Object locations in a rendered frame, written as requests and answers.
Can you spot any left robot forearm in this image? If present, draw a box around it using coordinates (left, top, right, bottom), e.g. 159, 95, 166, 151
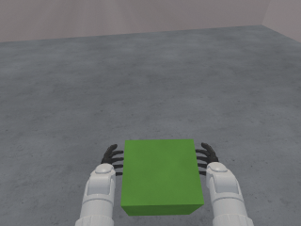
74, 163, 116, 226

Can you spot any right robot forearm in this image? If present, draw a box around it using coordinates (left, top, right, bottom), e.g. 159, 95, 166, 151
206, 162, 254, 226

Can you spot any robot right hand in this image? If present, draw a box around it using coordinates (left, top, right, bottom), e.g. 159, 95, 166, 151
195, 142, 219, 176

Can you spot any robot left hand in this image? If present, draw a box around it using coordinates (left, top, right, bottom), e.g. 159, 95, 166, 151
101, 144, 124, 176

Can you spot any carton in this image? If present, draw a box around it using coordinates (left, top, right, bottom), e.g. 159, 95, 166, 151
120, 138, 204, 217

